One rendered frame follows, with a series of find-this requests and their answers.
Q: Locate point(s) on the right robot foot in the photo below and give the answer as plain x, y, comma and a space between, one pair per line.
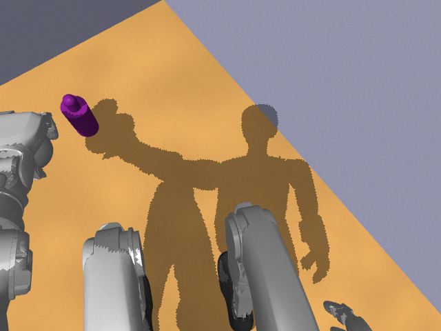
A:
226, 287

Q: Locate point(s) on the right robot hand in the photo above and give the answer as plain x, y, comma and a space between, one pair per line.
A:
345, 316

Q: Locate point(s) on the left robot hand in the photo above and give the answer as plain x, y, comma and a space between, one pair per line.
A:
27, 130

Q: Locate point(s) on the left robot arm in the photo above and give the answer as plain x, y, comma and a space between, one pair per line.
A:
16, 178

